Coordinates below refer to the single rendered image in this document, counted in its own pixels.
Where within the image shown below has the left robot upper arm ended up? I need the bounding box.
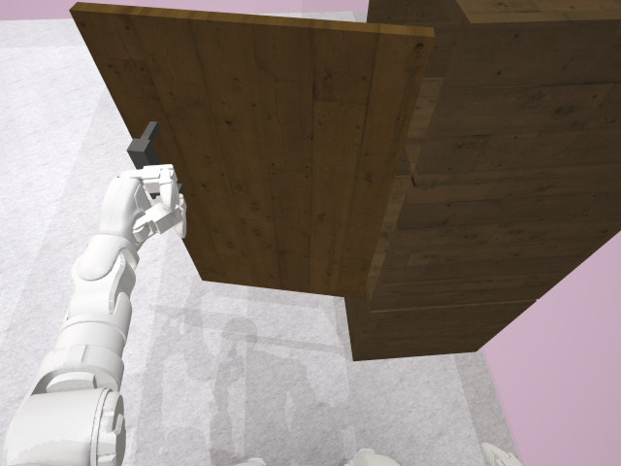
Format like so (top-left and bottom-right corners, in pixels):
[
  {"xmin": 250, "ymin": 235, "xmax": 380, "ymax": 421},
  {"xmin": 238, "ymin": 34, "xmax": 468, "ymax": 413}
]
[{"xmin": 6, "ymin": 387, "xmax": 126, "ymax": 466}]

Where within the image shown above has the handle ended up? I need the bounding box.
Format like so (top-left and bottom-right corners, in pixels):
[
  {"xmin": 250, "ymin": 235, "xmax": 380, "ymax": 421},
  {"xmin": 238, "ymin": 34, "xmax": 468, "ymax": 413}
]
[{"xmin": 127, "ymin": 121, "xmax": 184, "ymax": 199}]

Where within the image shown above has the left robot forearm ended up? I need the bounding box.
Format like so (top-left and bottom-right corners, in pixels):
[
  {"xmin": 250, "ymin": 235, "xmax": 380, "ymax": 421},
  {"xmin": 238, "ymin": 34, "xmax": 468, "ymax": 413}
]
[{"xmin": 0, "ymin": 234, "xmax": 140, "ymax": 466}]

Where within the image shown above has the cupboard door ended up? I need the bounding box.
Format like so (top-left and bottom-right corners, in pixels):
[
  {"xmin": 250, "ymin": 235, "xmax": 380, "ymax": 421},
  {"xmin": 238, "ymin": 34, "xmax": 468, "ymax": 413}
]
[{"xmin": 69, "ymin": 2, "xmax": 435, "ymax": 299}]

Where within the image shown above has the robot left hand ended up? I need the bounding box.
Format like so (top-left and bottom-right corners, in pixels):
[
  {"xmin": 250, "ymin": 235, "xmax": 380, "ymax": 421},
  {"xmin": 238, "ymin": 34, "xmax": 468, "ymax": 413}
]
[{"xmin": 97, "ymin": 164, "xmax": 187, "ymax": 251}]

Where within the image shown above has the robot right hand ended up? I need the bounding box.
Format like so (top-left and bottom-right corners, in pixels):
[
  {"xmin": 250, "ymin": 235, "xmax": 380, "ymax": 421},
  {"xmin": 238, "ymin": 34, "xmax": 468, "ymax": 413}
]
[{"xmin": 480, "ymin": 443, "xmax": 523, "ymax": 466}]

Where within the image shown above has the right robot shin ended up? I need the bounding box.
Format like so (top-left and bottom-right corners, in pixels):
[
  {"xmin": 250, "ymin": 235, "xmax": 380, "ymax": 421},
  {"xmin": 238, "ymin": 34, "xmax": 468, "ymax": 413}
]
[{"xmin": 352, "ymin": 449, "xmax": 376, "ymax": 460}]

